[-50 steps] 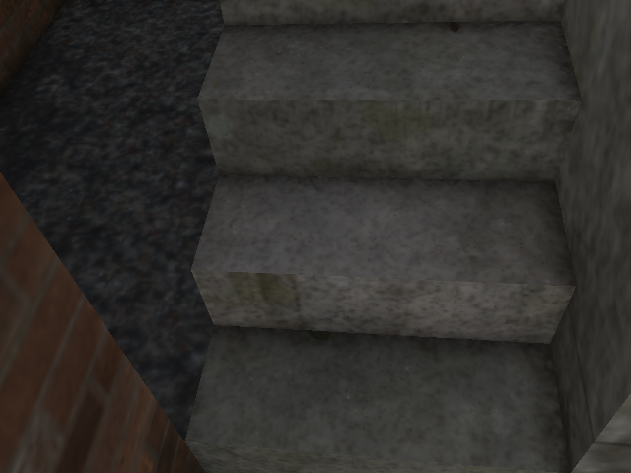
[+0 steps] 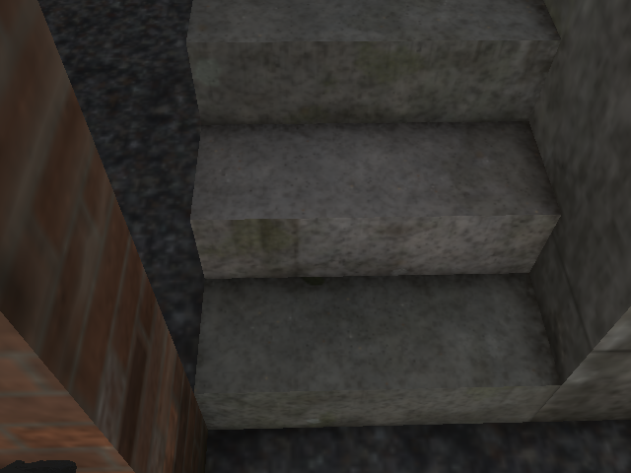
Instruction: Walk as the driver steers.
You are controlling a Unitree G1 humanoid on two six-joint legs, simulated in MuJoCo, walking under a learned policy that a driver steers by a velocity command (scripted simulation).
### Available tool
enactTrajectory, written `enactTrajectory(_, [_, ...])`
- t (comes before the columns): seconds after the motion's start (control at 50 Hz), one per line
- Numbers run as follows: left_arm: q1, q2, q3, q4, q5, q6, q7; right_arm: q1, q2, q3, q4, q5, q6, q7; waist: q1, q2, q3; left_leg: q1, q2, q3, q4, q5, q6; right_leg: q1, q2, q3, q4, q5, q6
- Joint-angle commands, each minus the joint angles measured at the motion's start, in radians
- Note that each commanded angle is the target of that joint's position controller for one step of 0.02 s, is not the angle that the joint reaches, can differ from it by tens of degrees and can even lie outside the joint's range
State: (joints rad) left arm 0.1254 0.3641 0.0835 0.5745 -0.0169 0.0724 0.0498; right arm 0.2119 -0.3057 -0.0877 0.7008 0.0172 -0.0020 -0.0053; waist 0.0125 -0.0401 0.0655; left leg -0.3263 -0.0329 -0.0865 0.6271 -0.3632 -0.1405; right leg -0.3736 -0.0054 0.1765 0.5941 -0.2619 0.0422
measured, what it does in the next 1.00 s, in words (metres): steps on the spot, turning right: left foot, then right foot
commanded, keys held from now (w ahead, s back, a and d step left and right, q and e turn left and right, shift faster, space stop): w+e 0.54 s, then w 0.46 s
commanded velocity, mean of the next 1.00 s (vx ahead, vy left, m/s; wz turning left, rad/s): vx -0.01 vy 0.03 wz -0.43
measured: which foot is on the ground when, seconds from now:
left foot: up 0.00-0.00, down 0.02-0.44, up 0.46-0.90, down 0.92-1.00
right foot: down 0.00-0.02, up 0.04-0.42, down 0.44-1.00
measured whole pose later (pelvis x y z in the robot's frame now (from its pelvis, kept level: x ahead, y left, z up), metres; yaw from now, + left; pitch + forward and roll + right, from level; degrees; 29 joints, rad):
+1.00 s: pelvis -0.03 -0.02 +0.01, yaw -25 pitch +0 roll +0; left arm 0.23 0.29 0.01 0.71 0.04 0.03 0.02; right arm 0.10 -0.30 -0.02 0.67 -0.03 -0.06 0.01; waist 0.04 -0.01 0.06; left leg -0.23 0.01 -0.04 0.47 -0.23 -0.02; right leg -0.17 0.11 0.13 0.47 -0.28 -0.05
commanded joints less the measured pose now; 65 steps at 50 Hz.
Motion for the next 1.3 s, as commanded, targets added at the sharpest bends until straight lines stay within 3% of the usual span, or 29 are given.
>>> enactTrajectory(0.02, [0.015,0.116,0.030,-0.054,-0.002,-0.005,-0.001,0.122,-0.144,-0.046,-0.032,-0.009,-0.022,0.001,-0.014,-0.036,-0.176,0.219,0.072,-0.023,-0.239,0.226,0.088,0.023,-0.070,0.163,0.008,0.104,-0.121])
enactTrajectory(0.04, [-0.018,0.046,0.008,-0.094,0.010,-0.014,-0.006,0.142,-0.244,-0.067,-0.030,-0.036,-0.015,0.001,0.001,0.282,-0.137,0.233,0.284,-0.299,-0.289,0.362,0.251,-0.197,0.112,-0.016,0.220,-0.234,-0.051])
enactTrajectory(0.06, [-0.063,0.103,0.022,-0.106,0.003,-0.030,0.000,0.095,-0.205,-0.050,-0.073,-0.080,-0.028,0.008,-0.034,0.354,-0.141,0.137,0.400,-0.425,-0.336,0.383,0.413,-0.214,0.102,-0.033,0.545,-0.437,-0.033])
enactTrajectory(0.08, [-0.033,0.151,0.036,-0.079,-0.005,-0.033,-0.003,0.016,-0.151,-0.029,-0.097,-0.069,-0.038,0.008,0.000,0.261,-0.115,0.107,0.386,-0.361,-0.324,0.371,0.418,-0.230,0.085,0.002,0.678,-0.381,-0.046])
enactTrajectory(0.12, [-0.008,0.128,0.032,-0.030,0.013,-0.025,0.003,-0.047,-0.123,-0.021,-0.103,-0.038,-0.038,-0.008,0.028,0.156,-0.084,0.125,0.294,-0.176,-0.262,0.426,0.329,-0.243,0.077,-0.018,0.749,-0.237,-0.021])
enactTrajectory(0.18, [-0.039,0.105,0.012,-0.045,0.028,-0.008,0.008,-0.010,-0.103,-0.006,-0.107,-0.025,-0.023,-0.031,-0.007,0.177,-0.093,0.178,0.279,-0.078,-0.250,0.570,0.340,-0.236,0.070,-0.058,0.697,-0.162,0.014])
enactTrajectory(0.28, [-0.096,0.035,-0.026,-0.093,0.008,0.007,-0.018,0.024,-0.143,-0.024,-0.096,-0.020,-0.007,-0.043,-0.046,0.218,-0.132,0.264,0.319,-0.035,-0.215,0.599,0.342,-0.123,0.003,-0.137,0.336,-0.244,0.009])
enactTrajectory(0.3, [-0.085,0.039,-0.026,-0.091,0.003,0.010,-0.024,0.014,-0.154,-0.029,-0.097,-0.015,-0.008,-0.040,-0.045,0.231,-0.139,0.243,0.320,-0.026,-0.210,0.603,0.336,-0.072,-0.004,-0.155,0.271,-0.238,0.003])
enactTrajectory(0.32, [-0.055,0.048,-0.026,-0.081,-0.004,0.016,-0.029,0.038,-0.169,-0.038,-0.100,-0.006,-0.015,-0.033,-0.061,0.222,-0.180,0.220,0.324,-0.033,-0.261,0.289,0.331,-0.019,-0.002,-0.184,0.216,-0.230,-0.010])
enactTrajectory(0.34, [-0.092,0.088,-0.014,-0.076,0.000,0.032,-0.038,-0.045,-0.194,-0.039,-0.140,-0.024,-0.025,-0.028,-0.073,0.206,-0.076,0.181,0.389,-0.106,-0.284,0.323,0.346,-0.059,-0.008,-0.184,0.190,-0.190,-0.004])
enactTrajectory(0.36, [-0.085,0.086,-0.013,-0.080,0.009,0.039,-0.041,-0.053,-0.204,-0.041,-0.141,-0.024,-0.030,-0.028,-0.062,0.202,-0.090,0.175,0.402,-0.114,-0.274,0.353,0.346,-0.030,-0.020,-0.174,0.133,-0.192,-0.016])
enactTrajectory(0.4, [0.004,0.052,-0.021,-0.049,0.003,0.043,-0.043,-0.053,-0.189,-0.031,-0.121,0.006,-0.022,-0.028,-0.014,0.202,-0.127,0.172,0.367,-0.051,-0.213,0.423,0.312,0.092,0.007,-0.216,-0.082,-0.087,-0.062])
enactTrajectory(0.42, [0.049,0.066,-0.006,-0.027,-0.010,0.034,-0.046,-0.048,-0.170,-0.027,-0.116,0.011,-0.014,-0.032,0.005,0.186,-0.155,0.120,0.307,0.032,-0.157,0.382,0.272,0.202,0.045,-0.242,-0.150,0.004,-0.076])
enactTrajectory(0.44, [0.105,0.128,0.015,-0.020,-0.011,0.027,-0.046,-0.041,-0.139,-0.018,-0.112,-0.013,-0.014,-0.036,0.023,0.088,-0.163,-0.041,0.233,0.123,0.006,0.241,0.190,0.351,-0.018,-0.115,-0.198,0.162,-0.116])
enactTrajectory(0.46, [0.140,0.287,0.058,-0.007,0.010,0.022,-0.041,-0.131,-0.080,0.005,-0.201,-0.044,-0.020,-0.041,0.022,-0.302,-0.132,-0.364,0.055,0.234,0.233,-0.142,0.084,0.392,-0.255,0.318,-0.242,0.257,-0.297])
enactTrajectory(0.48, [0.126,0.236,0.043,-0.045,0.042,-0.008,-0.050,-0.216,-0.112,-0.004,-0.211,-0.045,-0.025,-0.049,0.081,-0.224,-0.144,-0.421,0.049,0.053,0.473,-0.300,0.063,0.373,-0.319,0.405,-0.289,0.294,-0.402])
enactTrajectory(0.52, [0.051,0.157,0.021,-0.053,0.021,-0.052,-0.036,-0.159,-0.148,-0.019,-0.184,-0.034,-0.023,-0.041,0.018,-0.091,-0.109,-0.438,0.080,-0.001,0.578,-0.160,0.068,0.330,-0.255,0.262,-0.281,0.226,-0.329])
enactTrajectory(0.56, [0.017,0.141,0.013,-0.039,-0.003,-0.078,-0.014,-0.140,-0.166,-0.025,-0.170,-0.050,-0.023,-0.038,-0.013,-0.049,-0.118,-0.394,0.087,0.001,0.551,-0.028,0.047,0.307,-0.199,0.186,-0.250,0.355,-0.273])
enactTrajectory(0.64, [0.061,0.110,-0.008,-0.010,0.021,-0.074,0.001,-0.132,-0.118,-0.006,-0.149,-0.029,-0.024,-0.019,0.005,-0.058,-0.139,-0.321,0.064,0.022,0.493,0.054,0.020,0.297,-0.164,0.143,-0.254,0.374,-0.280])
enactTrajectory(0.68, [0.082,0.098,-0.021,0.002,0.037,-0.066,-0.001,-0.155,-0.107,0.006,-0.151,-0.038,-0.027,-0.010,0.016,-0.032,-0.138,-0.301,0.067,0.020,0.395,0.050,0.021,0.317,-0.170,0.165,-0.252,0.361,-0.278])
enactTrajectory(0.84, [0.091,0.111,-0.019,0.042,0.039,-0.029,-0.022,-0.180,-0.110,0.024,-0.131,-0.026,-0.054,0.006,0.036,-0.097,-0.057,-0.040,0.058,0.040,0.014,-0.013,0.074,0.215,-0.146,0.205,-0.260,0.237,-0.268])
enactTrajectory(0.9, [0.072,0.073,-0.036,0.060,0.028,-0.034,-0.027,-0.141,-0.107,0.029,-0.108,-0.050,-0.068,0.006,-0.016,-0.036,-0.080,0.152,0.067,0.025,-0.285,0.244,0.114,0.183,-0.115,0.200,-0.232,0.259,-0.202])
enactTrajectory(0.94, [0.191,0.070,-0.032,0.086,0.063,-0.051,-0.029,-0.160,-0.214,0.017,-0.119,-0.068,-0.075,0.000,0.060,0.125,-0.120,0.296,0.218,-0.094,-0.190,0.683,0.198,0.097,-0.010,0.079,-0.186,0.079,-0.103])
enactTrajectory(0.96, [0.196,0.065,-0.034,0.087,0.064,-0.054,-0.029,-0.169,-0.168,0.023,-0.104,-0.059,-0.076,0.008,0.065,0.187,-0.142,0.256,0.216,-0.093,-0.181,0.710,0.256,0.147,0.012,0.031,-0.204,-0.002,-0.065])
enactTrajectory(0.98, [0.166,0.073,-0.035,0.084,0.064,-0.055,-0.030,-0.175,-0.122,0.034,-0.109,-0.045,-0.079,0.015,0.037,0.162,-0.145,0.272,0.182,-0.065,-0.175,0.665,0.249,0.154,0.016,0.029,-0.199,0.024,-0.051])
enactTrajectory(1.06, [0.128,0.074,-0.033,0.063,0.046,-0.039,-0.032,-0.153,-0.126,0.037,-0.095,-0.047,-0.087,0.022,0.011,0.103,-0.153,0.279,0.136,-0.034,-0.162,0.573,0.207,0.156,0.009,0.035,-0.170,0.193,-0.071])
enactTrajectory(1.22, [0.143,0.059,-0.038,0.054,0.051,-0.028,-0.033,-0.157,-0.120,0.049,-0.084,-0.051,-0.079,0.025,0.009,0.041,-0.110,0.226,0.114,-0.026,-0.173,0.451,0.200,0.172,0.003,0.040,-0.178,0.189,-0.064])
enactTrajectory(1.24, [0.153,0.034,-0.043,0.060,0.059,-0.035,-0.033,-0.148,-0.113,0.053,-0.058,-0.046,-0.081,0.025,0.027,0.022,-0.131,0.222,0.116,-0.031,-0.182,0.438,0.204,0.199,-0.001,0.030,-0.186,0.172,-0.053])
enactTrajectory(1.3, [0.148,0.042,-0.042,0.064,0.056,-0.043,-0.030,-0.158,-0.121,0.053,-0.043,-0.047,-0.085,0.026,0.024,0.027,-0.097,0.216,0.106,-0.028,-0.191,0.410,0.201,0.176,-0.002,0.032,-0.191,0.161,-0.047])
Keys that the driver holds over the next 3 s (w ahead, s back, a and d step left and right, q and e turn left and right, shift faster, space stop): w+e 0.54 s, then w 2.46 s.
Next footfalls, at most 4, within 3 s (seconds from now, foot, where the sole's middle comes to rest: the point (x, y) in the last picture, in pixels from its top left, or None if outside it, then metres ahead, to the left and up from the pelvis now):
0.02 left None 0.04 0.14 -0.77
0.44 right None -0.06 -0.10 -0.77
0.92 left None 0.07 0.08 -0.77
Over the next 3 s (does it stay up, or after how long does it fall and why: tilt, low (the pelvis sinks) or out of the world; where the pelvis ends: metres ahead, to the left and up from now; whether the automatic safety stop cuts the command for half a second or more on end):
stays up -0.03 0.02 0.01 its command is cut before an obstacle from the start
